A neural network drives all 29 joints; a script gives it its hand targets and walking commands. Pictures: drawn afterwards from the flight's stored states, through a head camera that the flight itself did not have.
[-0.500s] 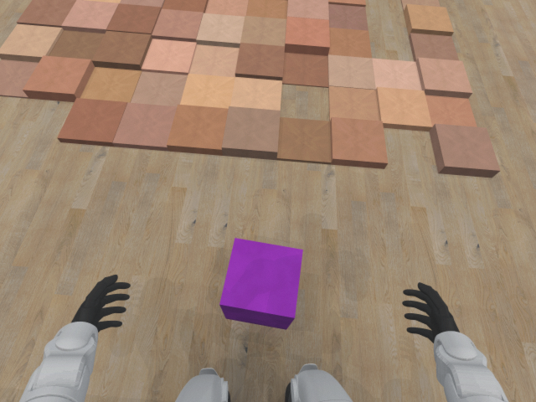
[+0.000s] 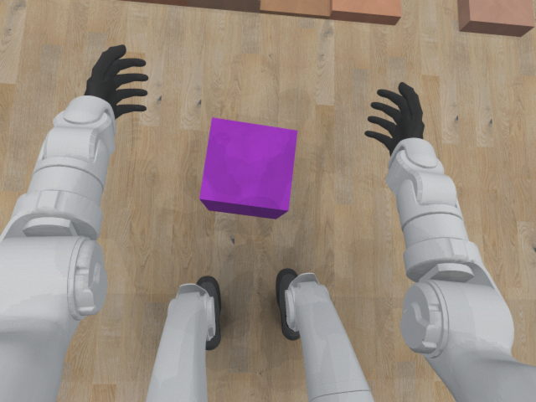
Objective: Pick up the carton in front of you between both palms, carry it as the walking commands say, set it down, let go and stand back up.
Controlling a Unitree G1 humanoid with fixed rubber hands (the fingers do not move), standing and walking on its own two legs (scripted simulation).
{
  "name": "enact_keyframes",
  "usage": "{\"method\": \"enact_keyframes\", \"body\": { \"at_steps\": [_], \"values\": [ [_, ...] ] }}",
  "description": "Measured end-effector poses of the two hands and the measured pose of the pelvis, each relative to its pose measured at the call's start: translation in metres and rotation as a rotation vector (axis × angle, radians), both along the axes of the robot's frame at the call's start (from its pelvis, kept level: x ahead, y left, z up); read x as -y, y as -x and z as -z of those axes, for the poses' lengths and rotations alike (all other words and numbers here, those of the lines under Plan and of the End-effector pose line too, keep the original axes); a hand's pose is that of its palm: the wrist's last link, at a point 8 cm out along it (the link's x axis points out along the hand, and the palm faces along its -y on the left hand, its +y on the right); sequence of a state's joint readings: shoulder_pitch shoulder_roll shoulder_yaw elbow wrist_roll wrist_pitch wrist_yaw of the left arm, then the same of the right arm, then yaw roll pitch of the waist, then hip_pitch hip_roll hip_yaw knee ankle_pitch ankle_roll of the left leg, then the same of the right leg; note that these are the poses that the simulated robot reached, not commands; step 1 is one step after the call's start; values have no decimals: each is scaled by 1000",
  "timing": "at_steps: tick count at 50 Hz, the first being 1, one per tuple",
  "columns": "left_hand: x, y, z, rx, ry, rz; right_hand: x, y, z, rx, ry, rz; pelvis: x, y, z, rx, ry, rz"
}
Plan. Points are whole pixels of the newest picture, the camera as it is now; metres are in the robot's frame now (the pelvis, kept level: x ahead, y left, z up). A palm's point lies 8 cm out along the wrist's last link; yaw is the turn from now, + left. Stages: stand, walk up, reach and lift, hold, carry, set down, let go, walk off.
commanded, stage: reach and lift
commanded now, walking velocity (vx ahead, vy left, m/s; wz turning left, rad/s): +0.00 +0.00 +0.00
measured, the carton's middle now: (248, 174) +0.51 -0.03 -0.53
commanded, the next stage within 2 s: none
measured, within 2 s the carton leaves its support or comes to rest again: leaves its support in 1.86 s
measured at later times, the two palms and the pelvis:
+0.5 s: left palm (153, 129) +0.55 +0.15 -0.25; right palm (352, 153) +0.48 -0.22 -0.24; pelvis +0.02 +0.00 -0.10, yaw -2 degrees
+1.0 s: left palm (175, 158) +0.55 +0.15 -0.44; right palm (322, 176) +0.48 -0.21 -0.44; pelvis -0.03 +0.00 -0.27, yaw -2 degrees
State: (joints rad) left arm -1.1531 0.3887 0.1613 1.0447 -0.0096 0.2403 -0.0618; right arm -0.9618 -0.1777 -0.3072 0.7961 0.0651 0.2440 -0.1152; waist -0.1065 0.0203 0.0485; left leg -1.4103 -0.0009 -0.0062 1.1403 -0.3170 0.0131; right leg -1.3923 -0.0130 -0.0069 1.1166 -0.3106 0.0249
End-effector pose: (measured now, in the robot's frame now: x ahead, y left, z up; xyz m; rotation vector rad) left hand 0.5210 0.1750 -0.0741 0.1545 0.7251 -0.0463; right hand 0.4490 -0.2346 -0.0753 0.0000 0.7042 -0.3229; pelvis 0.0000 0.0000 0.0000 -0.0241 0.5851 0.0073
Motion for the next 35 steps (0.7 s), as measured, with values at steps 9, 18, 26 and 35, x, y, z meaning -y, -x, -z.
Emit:
{"method": "enact_keyframes", "body": {
  "at_steps": [9,18,26,35],
  "values": [
    [18,-46,27,52,27,22,-14,-38,27,57,-7,12,-2,-8,11,-146,4,0],
    [22,-43,91,32,35,0,-14,-39,87,32,-11,11,0,-28,40,-286,11,4],
    [20,-27,192,15,19,-23,-11,-31,181,0,-9,5,3,-23,110,-335,16,13],
    [18,-23,278,53,12,-38,-10,-26,269,16,-10,1,6,6,195,-249,19,19]
  ]
}}
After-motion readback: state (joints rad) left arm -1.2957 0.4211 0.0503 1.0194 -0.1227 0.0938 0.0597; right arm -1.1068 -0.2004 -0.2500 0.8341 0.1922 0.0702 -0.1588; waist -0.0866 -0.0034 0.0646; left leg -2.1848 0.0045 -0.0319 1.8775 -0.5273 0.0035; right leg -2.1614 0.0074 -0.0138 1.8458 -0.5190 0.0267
